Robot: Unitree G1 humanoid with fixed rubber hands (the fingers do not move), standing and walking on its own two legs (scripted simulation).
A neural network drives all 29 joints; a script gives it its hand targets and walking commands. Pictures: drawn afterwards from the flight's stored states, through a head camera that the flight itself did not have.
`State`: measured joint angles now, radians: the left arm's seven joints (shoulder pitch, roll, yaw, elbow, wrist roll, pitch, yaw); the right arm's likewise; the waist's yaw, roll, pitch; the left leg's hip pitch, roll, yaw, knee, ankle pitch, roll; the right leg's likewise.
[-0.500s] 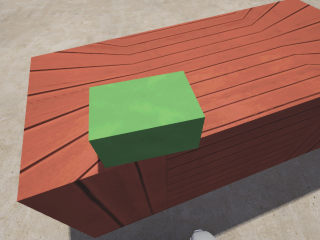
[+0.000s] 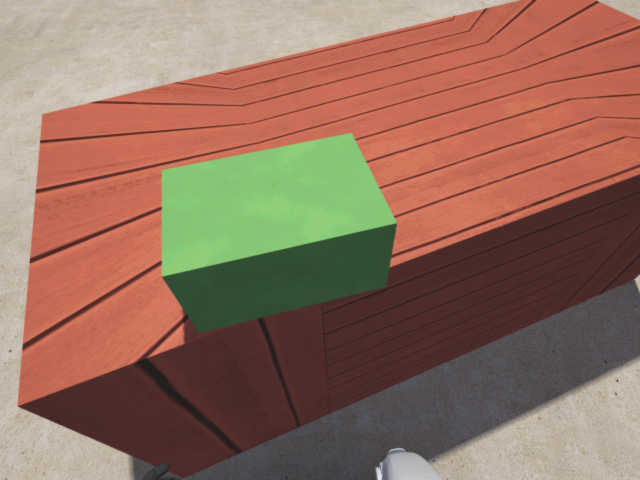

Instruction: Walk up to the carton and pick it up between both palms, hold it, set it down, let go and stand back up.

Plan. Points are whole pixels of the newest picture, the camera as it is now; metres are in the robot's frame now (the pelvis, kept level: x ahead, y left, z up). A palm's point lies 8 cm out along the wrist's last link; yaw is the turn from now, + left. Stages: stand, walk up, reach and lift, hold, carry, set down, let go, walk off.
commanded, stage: reach and lift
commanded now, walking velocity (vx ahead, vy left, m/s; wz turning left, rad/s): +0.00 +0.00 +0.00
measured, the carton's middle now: (277, 230) +0.45 +0.07 +0.02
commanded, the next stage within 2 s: none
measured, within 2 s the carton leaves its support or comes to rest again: neither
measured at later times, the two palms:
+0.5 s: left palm out of the picture +0.10 +0.25 -0.06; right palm (531, 473) +0.14 -0.24 -0.10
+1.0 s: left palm (99, 466) +0.15 +0.26 -0.01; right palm (509, 397) +0.21 -0.21 -0.03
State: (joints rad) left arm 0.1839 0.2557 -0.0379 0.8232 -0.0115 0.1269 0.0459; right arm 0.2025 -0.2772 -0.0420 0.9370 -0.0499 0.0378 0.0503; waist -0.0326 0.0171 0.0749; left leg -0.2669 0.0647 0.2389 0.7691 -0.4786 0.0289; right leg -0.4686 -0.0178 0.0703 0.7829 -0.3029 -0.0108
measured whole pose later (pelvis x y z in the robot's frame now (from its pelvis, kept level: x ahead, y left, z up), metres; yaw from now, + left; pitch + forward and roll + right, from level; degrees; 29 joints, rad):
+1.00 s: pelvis +0.02 -0.05 +0.03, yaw +12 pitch -7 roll +0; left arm 0.13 0.34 0.10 0.51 -0.06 0.08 -0.10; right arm 0.26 -0.10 0.02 0.50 0.07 -0.09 -0.11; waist -0.02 -0.03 0.11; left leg -0.03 0.05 0.05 0.43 -0.28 -0.04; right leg -0.13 0.00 -0.05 0.48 -0.24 -0.02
